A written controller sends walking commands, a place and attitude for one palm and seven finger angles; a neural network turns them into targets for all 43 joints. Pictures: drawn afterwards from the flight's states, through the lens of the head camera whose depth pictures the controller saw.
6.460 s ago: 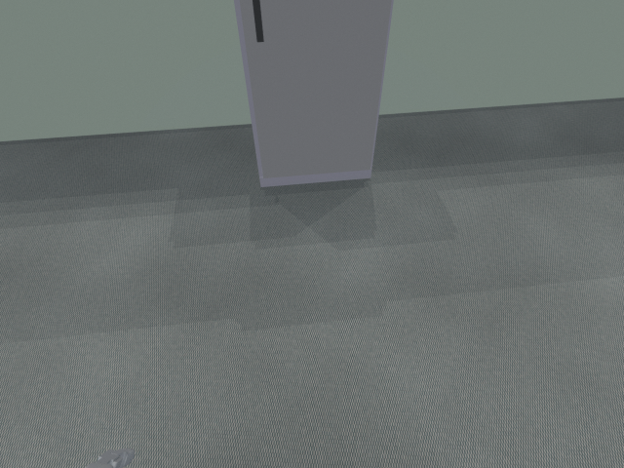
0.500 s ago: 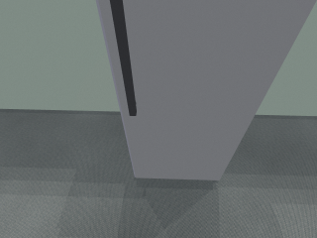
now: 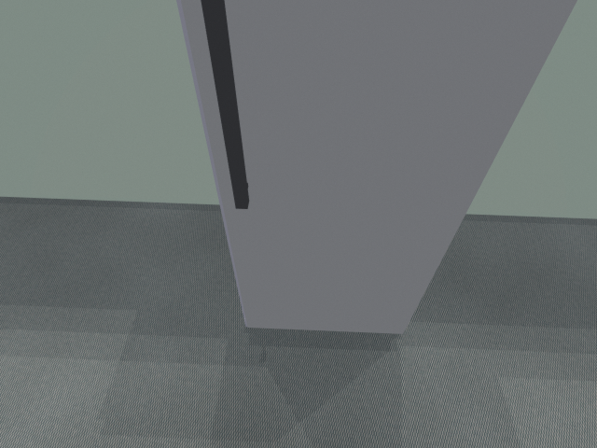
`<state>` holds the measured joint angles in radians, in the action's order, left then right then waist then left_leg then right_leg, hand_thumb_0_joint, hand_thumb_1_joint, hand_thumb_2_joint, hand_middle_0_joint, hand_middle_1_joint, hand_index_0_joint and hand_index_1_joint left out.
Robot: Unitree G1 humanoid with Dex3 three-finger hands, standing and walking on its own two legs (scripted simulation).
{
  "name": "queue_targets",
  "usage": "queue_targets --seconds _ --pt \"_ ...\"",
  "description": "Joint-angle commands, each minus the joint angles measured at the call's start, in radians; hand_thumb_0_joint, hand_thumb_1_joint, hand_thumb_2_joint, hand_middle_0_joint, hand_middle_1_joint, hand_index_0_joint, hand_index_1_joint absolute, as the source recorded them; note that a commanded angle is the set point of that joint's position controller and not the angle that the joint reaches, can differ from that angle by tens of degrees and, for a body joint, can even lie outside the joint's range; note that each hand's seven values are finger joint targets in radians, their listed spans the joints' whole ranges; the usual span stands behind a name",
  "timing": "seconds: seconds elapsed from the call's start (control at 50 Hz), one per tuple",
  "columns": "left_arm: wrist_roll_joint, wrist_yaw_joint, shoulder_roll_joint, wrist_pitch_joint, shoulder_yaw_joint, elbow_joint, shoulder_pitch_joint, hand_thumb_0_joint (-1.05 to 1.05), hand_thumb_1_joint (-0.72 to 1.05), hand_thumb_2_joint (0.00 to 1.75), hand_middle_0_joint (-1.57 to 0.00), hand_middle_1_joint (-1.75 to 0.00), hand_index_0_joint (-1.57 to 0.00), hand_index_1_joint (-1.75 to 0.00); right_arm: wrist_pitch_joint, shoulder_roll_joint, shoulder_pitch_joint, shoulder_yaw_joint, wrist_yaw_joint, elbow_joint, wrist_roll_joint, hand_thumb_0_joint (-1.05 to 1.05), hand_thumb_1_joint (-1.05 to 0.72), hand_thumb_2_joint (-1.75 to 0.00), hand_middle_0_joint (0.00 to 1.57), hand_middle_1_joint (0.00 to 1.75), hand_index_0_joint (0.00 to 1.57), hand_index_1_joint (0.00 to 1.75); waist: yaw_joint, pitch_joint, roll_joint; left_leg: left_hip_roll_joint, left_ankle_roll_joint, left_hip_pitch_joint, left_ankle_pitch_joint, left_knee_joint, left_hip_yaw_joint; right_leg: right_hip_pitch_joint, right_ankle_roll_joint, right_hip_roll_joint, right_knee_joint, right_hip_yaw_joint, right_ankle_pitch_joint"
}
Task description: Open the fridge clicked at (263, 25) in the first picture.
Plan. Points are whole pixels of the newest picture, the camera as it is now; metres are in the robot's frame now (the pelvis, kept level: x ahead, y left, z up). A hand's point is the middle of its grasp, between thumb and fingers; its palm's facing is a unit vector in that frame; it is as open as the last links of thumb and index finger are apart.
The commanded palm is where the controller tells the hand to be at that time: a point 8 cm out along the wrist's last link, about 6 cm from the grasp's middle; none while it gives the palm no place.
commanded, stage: come to a stop and stand still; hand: left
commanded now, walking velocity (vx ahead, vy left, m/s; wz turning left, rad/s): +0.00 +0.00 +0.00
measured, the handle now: (228, 87) +0.57 +0.14 +0.20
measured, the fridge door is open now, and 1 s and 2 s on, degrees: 0 0 0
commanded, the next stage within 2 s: look again from close up in 0.08 s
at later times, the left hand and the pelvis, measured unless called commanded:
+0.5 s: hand out of the picture +0.05 +0.19 -0.17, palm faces +0.02 -0.97 -0.23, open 7.3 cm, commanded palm none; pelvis +0.03 +0.01 -0.01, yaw +0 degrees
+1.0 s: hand out of the picture +0.04 +0.18 -0.18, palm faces +0.02 -0.98 -0.21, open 7.3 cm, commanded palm +0.14 +0.22 -0.07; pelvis +0.04 +0.00 +0.00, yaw +0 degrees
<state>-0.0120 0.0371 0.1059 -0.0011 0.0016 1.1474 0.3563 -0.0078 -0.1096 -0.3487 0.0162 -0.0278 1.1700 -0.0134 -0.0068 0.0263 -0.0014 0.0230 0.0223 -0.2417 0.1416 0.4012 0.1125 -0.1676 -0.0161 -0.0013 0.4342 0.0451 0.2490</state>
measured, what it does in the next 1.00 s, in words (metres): stands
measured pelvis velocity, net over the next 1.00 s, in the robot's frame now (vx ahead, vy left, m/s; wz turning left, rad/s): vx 0.04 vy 0.00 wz -0.01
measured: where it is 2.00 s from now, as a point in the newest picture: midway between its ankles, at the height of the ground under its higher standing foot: outside the picture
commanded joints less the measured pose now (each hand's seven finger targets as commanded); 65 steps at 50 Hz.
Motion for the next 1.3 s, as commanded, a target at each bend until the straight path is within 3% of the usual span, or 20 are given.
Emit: queue_targets --seconds 0.0,0.04,0.06,0.1,0.14,0.2,0.3,0.6,0.96,0.98,1.0,1.02,1.04,1.06,1.08,1.12,1.14,1.18,1.22,1.28 --pt "0.004 0.01 0.075 0.012 0.007 -0.019 0.069 0.0 0.9 0.9 -0.2 -0.3 -0.2 -0.3 0.015 -0.07 -0.051 0.008 -0.006 -0.021 0.004 0.0 -0.9 -0.9 0.2 0.3 0.2 0.3 -0.001 0.08 0.016 0.089 -0.002 0.053 0.111 -0.084 -0.131 -0.144 -0.011 -0.107 -0.143 -0.118 0.083" --pt "-0.023 0.039 0.104 0.041 -0.008 -0.016 0.095 0.0 0.9 0.9 -0.2 -0.3 -0.2 -0.3 0.033 -0.121 0.061 -0.004 0.011 -0.097 -0.001 0.0 -0.9 -0.9 0.2 0.3 0.2 0.3 0.033 0.117 -0.009 0.091 -0.03 -0.049 0.036 0.118 -0.103 -0.136 -0.021 -0.134 -0.133 -0.143 -0.12" --pt "-0.01 0.03 0.15 0.045 0.004 -0.069 0.038 0.0 0.9 0.9 -0.2 -0.3 -0.2 -0.3 0.02 -0.077 -0.003 0.0 0.018 -0.121 -0.001 0.0 -0.9 -0.9 0.2 0.3 0.2 0.3 -0.034 0.043 -0.008 0.055 -0.025 -0.009 0.179 0.119 -0.103 -0.184 -0.051 -0.168 -0.163 -0.179 0.21" --pt "-0.009 0.021 0.137 0.047 0.008 -0.093 0.007 0.0 0.9 0.9 -0.2 -0.3 -0.2 -0.3 0.018 -0.083 -0.068 0.004 0.021 -0.105 -0.01 0.0 -0.9 -0.9 0.2 0.3 0.2 0.3 -0.054 0.031 -0.039 0.054 -0.01 -0.01 0.168 0.107 -0.105 -0.222 -0.066 -0.127 -0.101 -0.146 0.265" --pt "-0.003 0.016 0.118 0.054 0.008 -0.095 0.029 0.0 0.9 0.9 -0.2 -0.3 -0.2 -0.3 0.034 -0.082 -0.068 -0.004 0.018 -0.122 -0.011 0.0 -0.9 -0.9 0.2 0.3 0.2 0.3 -0.031 -0.016 -0.107 0.072 0.007 -0.012 0.114 0.054 -0.14 -0.152 -0.061 -0.093 -0.025 -0.103 0.13" --pt "-0.005 0.011 0.09 0.044 0.001 -0.088 0.045 0.0 0.9 0.9 -0.2 -0.3 -0.2 -0.3 0.038 -0.103 -0.025 -0.003 0.012 -0.141 -0.006 0.0 -0.9 -0.9 0.2 0.3 0.2 0.3 -0.003 0.039 -0.023 0.088 0.025 -0.077 0.163 -0.006 -0.17 -0.127 -0.048 -0.072 -0.001 -0.085 0.093" --pt "-0.004 0.011 0.105 0.043 0.003 -0.094 0.03 0.0 0.9 0.9 -0.2 -0.3 -0.2 -0.3 0.047 -0.121 -0.025 -0.007 0.008 -0.133 -0.002 0.0 -0.9 -0.9 0.2 0.3 0.2 0.3 0.0 0.059 0.068 0.086 0.027 -0.04 0.03 -0.004 -0.15 -0.111 -0.033 -0.084 -0.001 -0.087 -0.013" --pt "-0.002 0.007 0.166 0.033 0.012 -0.109 0.004 0.0 0.9 0.9 -0.2 -0.3 -0.2 -0.3 0.046 -0.156 0.048 -0.008 0.002 -0.112 -0.001 0.0 -0.9 -0.9 0.2 0.3 0.2 0.3 0.008 0.006 -0.009 0.09 0.02 0.056 -0.099 0.008 -0.114 -0.049 -0.026 -0.104 -0.02 -0.096 -0.161" --pt "-0.005 0.004 0.188 0.034 0.016 -0.091 -0.005 0.0 0.9 0.9 -0.2 -0.3 -0.2 -0.3 0.042 -0.181 0.097 -0.001 -0.001 -0.096 0.002 0.0 -0.9 -0.9 0.2 0.3 0.2 0.3 0.008 0.007 0.02 0.098 0.015 0.085 -0.099 -0.001 -0.108 -0.034 -0.027 -0.112 -0.051 -0.107 -0.21" --pt "-0.016 0.043 0.159 0.044 0.006 -0.068 0.069 0.0 0.9 0.9 -0.2 -0.3 -0.2 -0.3 0.041 -0.183 0.153 -0.001 0.007 -0.166 0.01 0.0 -0.9 -0.9 0.2 0.3 0.2 0.3 0.032 0.085 0.051 0.101 -0.011 -0.004 -0.122 0.201 -0.079 -0.084 0.017 -0.161 -0.086 -0.171 -0.502" --pt "0.198 0.032 0.392 0.249 0.118 -1.589 -0.66 0.0 0.88 0.89 -0.2 -0.32 -0.2 -0.32 0.179 -0.326 0.089 0.026 -0.039 -0.495 0.066 0.0 -0.9 -0.9 0.2 0.3 0.2 0.3 -0.1 -0.415 -0.116 -0.015 0.017 0.273 -0.222 0.061 -0.092 -0.013 -0.014 -0.059 0.043 -0.052 -0.438" --pt "0.138 0.073 0.453 0.232 0.196 -1.523 -0.525 0.0 0.85 0.88 -0.2 -0.33 -0.2 -0.33 0.251 -0.223 0.202 -0.016 -0.082 -0.452 0.071 0.0 -0.9 -0.9 0.2 0.3 0.2 0.3 -0.033 -0.315 -0.247 0.019 0.009 0.328 -0.267 0.054 -0.06 -0.08 -0.018 -0.015 0.062 -0.037 -0.25" --pt "0.136 0.095 0.254 0.199 0.086 -1.304 -0.242 0.0 0.83 0.87 -0.21 -0.34 -0.21 -0.34 0.283 -0.254 0.144 0.007 -0.079 -0.414 0.038 0.0 -0.9 -0.9 0.2 0.3 0.2 0.3 -0.02 -0.351 -0.271 0.036 -0.008 0.294 -0.265 0.047 -0.084 -0.086 -0.017 -0.014 0.091 0.022 -0.119" --pt "0.144 0.093 0.044 0.093 -0.023 -1.033 0.071 0.0 0.81 0.86 -0.21 -0.36 -0.21 -0.36 0.282 -0.198 0.146 0.004 -0.065 -0.392 0.072 0.0 -0.9 -0.9 0.2 0.3 0.2 0.3 -0.033 -0.18 -0.161 0.041 0.003 0.206 -0.198 0.043 -0.108 -0.168 -0.006 -0.012 0.092 0.033 -0.079" --pt "0.195 0.072 0.098 0.109 0.03 -1.24 -0.072 0.0 0.78 0.85 -0.21 -0.37 -0.21 -0.37 0.282 -0.248 0.144 0.018 -0.058 -0.467 0.074 0.0 -0.9 -0.9 0.2 0.3 0.2 0.3 -0.029 -0.129 -0.135 0.026 -0.001 0.132 -0.114 0.058 -0.133 -0.166 -0.004 -0.017 0.077 0.045 -0.089" --pt "0.184 0.016 0.176 0.205 0.119 -1.155 -0.093 0.0 0.74 0.83 -0.21 -0.4 -0.21 -0.4 0.287 -0.271 0.161 0.041 -0.063 -0.522 0.054 0.0 -0.9 -0.9 0.2 0.3 0.2 0.3 -0.053 -0.039 0.029 -0.007 -0.003 0.001 -0.004 0.134 -0.117 -0.257 0.002 -0.01 0.06 0.043 -0.029" --pt "0.194 -0.022 0.153 0.256 0.151 -1.004 -0.009 0.0 0.71 0.82 -0.21 -0.42 -0.21 -0.42 0.277 -0.265 0.157 0.046 -0.057 -0.53 0.04 0.0 -0.9 -0.9 0.2 0.3 0.2 0.3 -0.036 0.003 0.189 -0.01 -0.008 -0.098 0.034 0.178 -0.118 -0.342 0.008 0.0 0.088 0.051 0.028" --pt "0.236 -0.142 0.1 0.386 0.182 -0.829 0.187 0.0 0.67 0.8 -0.22 -0.45 -0.22 -0.45 0.269 -0.26 0.207 0.056 -0.032 -0.571 0.027 0.0 -0.9 -0.9 0.2 0.3 0.2 0.3 0.036 0.017 0.345 -0.021 -0.021 -0.296 0.1 0.268 -0.113 -0.421 0.011 0.005 0.191 0.037 0.074" --pt "0.271 -0.296 0.144 0.498 0.242 -0.79 0.299 0.0 0.62 0.78 -0.22 -0.48 -0.22 -0.48 0.265 -0.268 0.228 0.077 0.004 -0.635 0.035 0.0 -0.9 -0.9 0.2 0.3 0.2 0.3 0.091 -0.06 0.289 -0.033 -0.035 -0.355 0.071 0.338 -0.094 -0.368 0.002 -0.013 0.274 -0.01 -0.037" --pt "0.312 -0.462 0.244 0.522 0.313 -0.799 0.213 0.0 0.55 0.75 -0.22 -0.53 -0.22 -0.53 0.256 -0.289 0.261 0.08 0.015 -0.735 0.055 0.0 -0.9 -0.9 0.2 0.3 0.2 0.3 0.081 -0.188 0.129 -0.061 -0.029 -0.418 0.085 0.43 -0.06 -0.311 0.012 -0.052 0.313 -0.09 -0.103"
